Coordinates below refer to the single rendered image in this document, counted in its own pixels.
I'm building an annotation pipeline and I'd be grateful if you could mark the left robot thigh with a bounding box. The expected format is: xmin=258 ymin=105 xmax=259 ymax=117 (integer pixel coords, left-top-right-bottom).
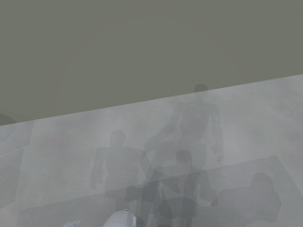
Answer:
xmin=102 ymin=210 xmax=136 ymax=227

